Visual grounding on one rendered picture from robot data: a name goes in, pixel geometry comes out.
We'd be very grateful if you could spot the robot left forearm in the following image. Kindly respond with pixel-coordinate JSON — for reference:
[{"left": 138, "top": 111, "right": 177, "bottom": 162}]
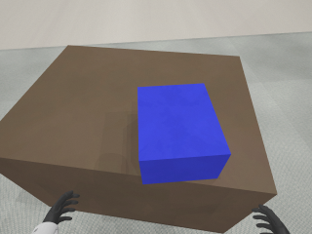
[{"left": 31, "top": 221, "right": 59, "bottom": 234}]

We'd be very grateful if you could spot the carton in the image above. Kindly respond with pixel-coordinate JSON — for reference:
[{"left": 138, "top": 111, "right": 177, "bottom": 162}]
[{"left": 137, "top": 83, "right": 231, "bottom": 184}]

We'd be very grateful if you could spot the pedestal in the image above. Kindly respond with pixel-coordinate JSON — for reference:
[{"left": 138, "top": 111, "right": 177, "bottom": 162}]
[{"left": 0, "top": 45, "right": 278, "bottom": 234}]

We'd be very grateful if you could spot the left robot hand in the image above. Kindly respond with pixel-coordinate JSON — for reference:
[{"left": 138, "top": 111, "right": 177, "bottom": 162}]
[{"left": 43, "top": 190, "right": 80, "bottom": 225}]

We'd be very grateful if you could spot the right robot hand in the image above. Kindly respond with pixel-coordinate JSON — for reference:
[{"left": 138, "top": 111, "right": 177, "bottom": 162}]
[{"left": 252, "top": 204, "right": 291, "bottom": 234}]

